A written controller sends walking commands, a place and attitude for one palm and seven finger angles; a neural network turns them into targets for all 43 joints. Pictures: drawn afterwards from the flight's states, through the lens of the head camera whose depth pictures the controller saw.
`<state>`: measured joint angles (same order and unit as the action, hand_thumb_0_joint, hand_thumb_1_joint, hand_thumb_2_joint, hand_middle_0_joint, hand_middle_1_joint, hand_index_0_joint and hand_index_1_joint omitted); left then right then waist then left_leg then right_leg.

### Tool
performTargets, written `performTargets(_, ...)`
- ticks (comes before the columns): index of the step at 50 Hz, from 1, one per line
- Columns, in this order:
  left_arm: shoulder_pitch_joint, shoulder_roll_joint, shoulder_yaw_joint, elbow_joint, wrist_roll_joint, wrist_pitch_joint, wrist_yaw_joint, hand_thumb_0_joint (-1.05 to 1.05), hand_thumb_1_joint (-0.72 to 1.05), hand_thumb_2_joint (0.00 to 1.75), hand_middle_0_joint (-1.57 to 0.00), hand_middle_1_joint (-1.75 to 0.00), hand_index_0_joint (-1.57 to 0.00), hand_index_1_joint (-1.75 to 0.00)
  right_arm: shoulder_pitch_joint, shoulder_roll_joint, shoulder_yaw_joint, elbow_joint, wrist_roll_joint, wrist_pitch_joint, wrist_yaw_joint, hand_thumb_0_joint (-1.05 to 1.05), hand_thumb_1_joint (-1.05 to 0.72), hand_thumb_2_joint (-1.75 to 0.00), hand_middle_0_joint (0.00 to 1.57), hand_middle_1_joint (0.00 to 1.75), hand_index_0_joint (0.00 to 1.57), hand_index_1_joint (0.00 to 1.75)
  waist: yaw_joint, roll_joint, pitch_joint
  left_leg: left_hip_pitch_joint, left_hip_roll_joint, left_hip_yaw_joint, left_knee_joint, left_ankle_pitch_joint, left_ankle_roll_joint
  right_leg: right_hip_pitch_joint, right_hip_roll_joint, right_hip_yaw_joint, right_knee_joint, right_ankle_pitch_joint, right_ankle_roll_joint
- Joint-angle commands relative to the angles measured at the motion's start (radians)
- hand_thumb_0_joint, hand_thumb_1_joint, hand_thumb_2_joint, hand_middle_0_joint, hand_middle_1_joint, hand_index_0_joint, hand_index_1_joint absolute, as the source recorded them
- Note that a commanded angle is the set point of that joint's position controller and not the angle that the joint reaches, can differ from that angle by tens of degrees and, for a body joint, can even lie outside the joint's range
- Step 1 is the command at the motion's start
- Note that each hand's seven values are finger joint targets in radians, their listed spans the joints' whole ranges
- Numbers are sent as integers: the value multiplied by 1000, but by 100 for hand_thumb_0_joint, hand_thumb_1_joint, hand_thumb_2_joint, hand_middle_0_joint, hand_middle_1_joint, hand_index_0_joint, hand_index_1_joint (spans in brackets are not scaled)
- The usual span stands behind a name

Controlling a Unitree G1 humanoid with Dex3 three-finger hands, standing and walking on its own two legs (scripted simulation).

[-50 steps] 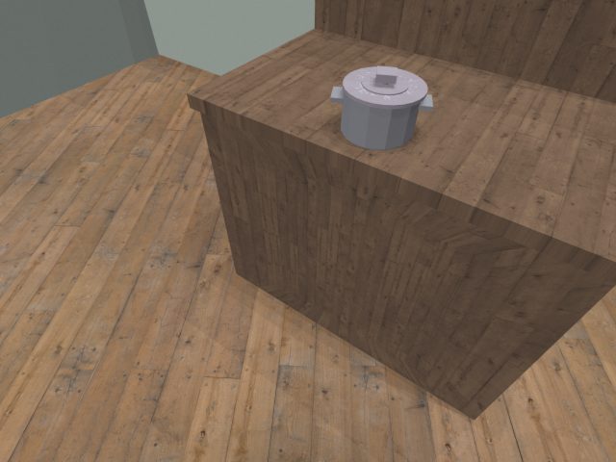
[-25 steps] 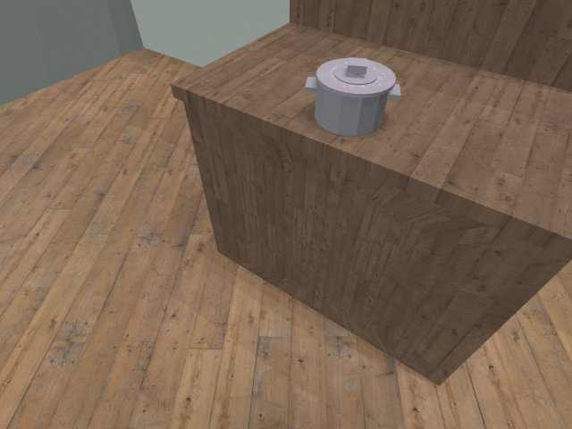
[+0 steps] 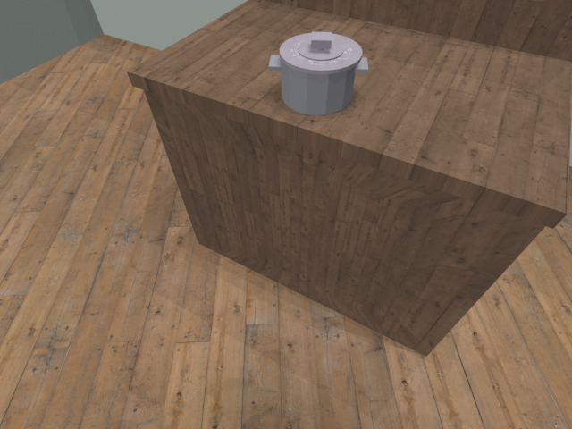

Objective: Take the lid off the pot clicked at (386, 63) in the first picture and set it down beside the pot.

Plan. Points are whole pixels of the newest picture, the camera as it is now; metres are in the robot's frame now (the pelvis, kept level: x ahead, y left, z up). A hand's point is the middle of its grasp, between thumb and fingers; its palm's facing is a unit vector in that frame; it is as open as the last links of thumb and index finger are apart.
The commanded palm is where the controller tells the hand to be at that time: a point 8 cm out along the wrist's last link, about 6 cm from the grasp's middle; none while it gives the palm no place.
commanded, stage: turn to face it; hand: left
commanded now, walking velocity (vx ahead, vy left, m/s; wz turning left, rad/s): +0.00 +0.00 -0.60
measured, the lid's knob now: (321, 40) +0.80 -0.02 +0.16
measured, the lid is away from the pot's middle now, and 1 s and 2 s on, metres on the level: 0.00 0.00 0.00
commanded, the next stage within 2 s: take the last steps up to it in 0.60 s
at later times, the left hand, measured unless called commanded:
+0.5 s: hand (174, 426) +0.15 +0.19 -0.15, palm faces -0.23 -0.94 -0.26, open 7.4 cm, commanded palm none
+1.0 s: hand (227, 400) +0.19 +0.12 -0.16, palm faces -0.40 -0.90 -0.18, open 7.4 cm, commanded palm none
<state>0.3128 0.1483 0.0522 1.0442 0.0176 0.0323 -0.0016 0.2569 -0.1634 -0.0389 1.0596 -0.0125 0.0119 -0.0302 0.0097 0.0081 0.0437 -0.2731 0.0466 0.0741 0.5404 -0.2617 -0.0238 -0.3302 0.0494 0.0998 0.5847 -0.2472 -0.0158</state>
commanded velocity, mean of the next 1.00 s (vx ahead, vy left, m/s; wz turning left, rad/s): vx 0.09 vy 0.05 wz -0.25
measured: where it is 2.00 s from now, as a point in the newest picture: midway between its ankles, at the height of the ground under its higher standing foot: (305, 428)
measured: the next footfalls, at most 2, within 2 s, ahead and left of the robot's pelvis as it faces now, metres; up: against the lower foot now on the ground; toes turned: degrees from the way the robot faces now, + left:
right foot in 0.56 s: +0.02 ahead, -0.14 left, +0.00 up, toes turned -21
left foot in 0.86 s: +0.13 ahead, +0.08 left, +0.00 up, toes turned -20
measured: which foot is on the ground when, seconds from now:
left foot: down 0.00-0.56, up 0.58-0.84, down 0.86-1.00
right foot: down 0.00-0.30, up 0.32-0.54, down 0.56-0.86, up 0.88-1.00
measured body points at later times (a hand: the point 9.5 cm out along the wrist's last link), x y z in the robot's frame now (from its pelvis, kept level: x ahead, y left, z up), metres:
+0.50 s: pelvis +0.00 +0.00 +0.00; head +0.05 -0.01 +0.45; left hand +0.16 +0.24 -0.13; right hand +0.03 -0.26 -0.14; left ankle +0.02 +0.14 -0.73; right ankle -0.01 -0.12 -0.70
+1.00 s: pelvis +0.05 -0.02 +0.01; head +0.07 -0.03 +0.46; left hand +0.21 +0.17 -0.14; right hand -0.09 -0.21 -0.14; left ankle +0.09 +0.09 -0.73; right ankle +0.00 -0.12 -0.68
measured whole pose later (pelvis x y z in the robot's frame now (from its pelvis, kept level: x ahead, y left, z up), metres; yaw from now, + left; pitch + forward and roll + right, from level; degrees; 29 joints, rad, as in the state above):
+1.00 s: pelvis +0.05 -0.02 +0.01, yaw -23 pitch +0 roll +1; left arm 0.21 0.19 0.05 0.97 0.02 0.03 -0.03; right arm 0.42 -0.17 -0.01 1.04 -0.03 -0.02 -0.01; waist -0.04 -0.02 0.01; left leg -0.20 0.01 0.05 0.44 -0.25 0.02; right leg -0.43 -0.03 -0.04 0.94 -0.43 -0.02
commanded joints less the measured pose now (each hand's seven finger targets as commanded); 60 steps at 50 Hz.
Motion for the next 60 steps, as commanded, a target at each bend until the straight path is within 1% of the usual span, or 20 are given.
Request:
performTargets(1, 17, 142, 43, -95, 6, -12, 2, 0, 90, 90, -20, -30, -20, -30, -8, -159, -50, -100, -6, -13, -9, 0, -90, -90, 20, 30, 20, 30, 3, 19, 6, 27, 136, -113, -114, -189, 70, -118, -52, 112, -59, -27, -38)
performTargets(7, 19, 240, 71, -128, 1, -13, 21, 0, 90, 90, -20, -30, -20, -30, -61, -124, -45, -163, 2, -9, -9, 0, -90, -90, 20, 30, 20, 30, 24, -224, -53, -165, -26, -38, 284, -226, 1, 89, -251, 491, -234, 268, -174)
performTargets(12, -83, 245, 77, -175, -2, -4, 26, 0, 90, 90, -20, -30, -20, -30, -2, -126, -39, -175, 14, -25, -18, 0, -90, -90, 20, 30, 20, 30, -31, -151, -153, 33, -29, -95, -1, -114, 10, 81, -191, 417, -118, 418, -137)
performTargets(13, -104, 231, 72, -191, -8, 1, 21, 0, 90, 90, -20, -30, -20, -30, 28, -149, -42, -170, 11, -27, -22, 0, -90, -90, 20, 30, 20, 30, -50, -106, -145, 182, 5, -123, -108, -50, 30, -58, -125, 360, -79, 299, -90)
performTargets(15, -123, 154, 55, -235, -9, 2, -3, 0, 90, 90, -20, -30, -20, -30, 11, -280, -67, -203, -8, -25, -20, 0, -90, -90, 20, 30, 20, 30, -46, 259, -73, 258, 372, -461, -323, -40, 174, -338, 59, 43, 276, -216, 23)
performTargets(16, -137, 196, 67, -238, 3, 2, -5, 0, 90, 90, -20, -30, -20, -30, -35, -268, -60, -225, -11, -22, -11, 0, -90, -90, 20, 30, 20, 30, -39, 212, -22, 108, 437, -454, -353, -68, 227, -299, -25, 6, 467, -248, 45)
performTargets(21, -140, 149, 44, -221, 0, 14, -33, 0, 90, 90, -20, -30, -20, -30, -95, -225, -39, -233, -23, -27, -11, 0, -90, -90, 20, 30, 20, 30, -9, 146, -8, 115, 256, -79, -215, 299, 169, -196, -95, -106, 342, -175, 62)
performTargets(26, -108, 154, 32, -209, 1, -13, -30, 0, 90, 90, -20, -30, -20, -30, -10, -258, -53, -190, -19, -15, 0, 0, -90, -90, 20, 30, 20, 30, -14, 142, -65, 126, 223, 8, -7, 466, 92, 72, -34, -203, -59, -14, 26)
performTargets(27, -44, 205, 42, -192, 3, -25, -24, 0, 90, 90, -20, -30, -20, -30, -2, -238, -50, -194, -10, -15, 5, 0, -90, -90, 20, 30, 20, 30, 17, 53, -104, 21, 179, 55, 134, 342, 41, 239, -87, -125, -155, 152, 0)
performTargets(28, 14, 328, 72, -176, 13, -36, -4, 0, 90, 90, -20, -30, -20, -30, -7, -157, -30, -227, -1, -15, 10, 0, -90, -90, 20, 30, 20, 30, 36, -245, -148, -255, 54, 122, 359, -83, -20, 418, -346, 241, -211, 456, -111)
performTargets(29, 78, 345, 73, -162, -5, -29, 8, 0, 90, 90, -20, -30, -20, -30, -94, -160, -26, -253, 0, -7, -1, 0, -90, -90, 20, 30, 20, 30, 89, -212, -146, -277, 37, -9, 484, -383, -20, 348, -449, 286, -202, 639, -220)
performTargets(35, -124, 251, 53, -203, 11, -15, 26, 0, 90, 90, -20, -30, -20, -30, -26, -125, -21, -166, 2, 2, 1, 0, -90, -90, 20, 30, 20, 30, -15, -166, -114, -131, 28, -33, 363, -214, -27, 156, -281, 122, -198, 433, -182)
performTargets(40, -112, 239, 45, -162, 4, -19, 12, 0, 90, 90, -20, -30, -20, -30, 119, -105, -7, -97, -12, -30, 17, 0, -90, -90, 20, 30, 20, 30, -35, -150, -62, 116, -23, 20, -26, -68, 5, 7, -220, 131, -248, -253, -126)
performTargets(41, -114, 206, 38, -161, 2, -15, 8, 0, 90, 90, -20, -30, -20, -30, 161, -126, -7, -79, -15, -37, 16, 0, -90, -90, 20, 30, 20, 30, -50, -59, -25, 190, -6, -30, -107, -129, 20, -100, -174, 105, -178, -349, -100)
performTargets(43, -152, 117, 22, -202, -1, -18, -7, 0, 90, 90, -20, -30, -20, -30, 254, -250, -32, -76, -37, -36, 5, 0, -90, -90, 20, 30, 20, 30, -89, 302, 72, 154, 292, -504, -412, -550, 192, -317, 14, -152, 233, -340, -11)
performTargets(44, -208, 134, 24, -219, 10, -30, -8, 0, 90, 90, -20, -30, -20, -30, 241, -248, -31, -79, -30, -38, 9, 0, -90, -90, 20, 30, 20, 30, -87, 279, 124, 76, 334, -605, -475, -576, 257, -351, -42, -106, 394, -298, -19)
performTargets(50, -141, 85, 5, -156, 4, -47, -28, 0, 90, 90, -20, -30, -20, -30, 151, -164, -8, -64, -16, -62, 7, 0, -90, -90, 20, 30, 20, 30, -19, 120, 7, 71, 154, -224, -353, -74, 208, -100, -108, -192, 211, -170, 1)
performTargets(54, 25, 100, 19, -95, 7, -62, -12, 0, 90, 90, -20, -30, -20, -30, 179, -128, -9, -29, -8, -51, 11, 0, -90, -90, 20, 30, 20, 30, 49, 21, -25, -102, 67, -120, -114, -128, 144, 291, -90, -206, -139, -37, -3)
performTargets(56, 215, 282, 62, -52, 9, -72, 12, 0, 90, 90, -20, -30, -20, -30, 133, -62, -5, -91, -4, -54, 21, 0, -90, -90, 20, 30, 20, 30, 120, -311, -37, -461, -54, -5, 357, -335, 52, 469, -556, 427, -454, -374, -170)
performTargets(60, 69, 144, 34, -49, 3, -92, 30, 0, 90, 90, -20, -30, -20, -30, 103, -69, -24, -53, -20, -32, 37, 0, -90, -90, 20, 30, 20, 30, 11, -139, 81, -407, 72, -91, 550, -79, 28, 188, -449, 153, -435, -135, -156)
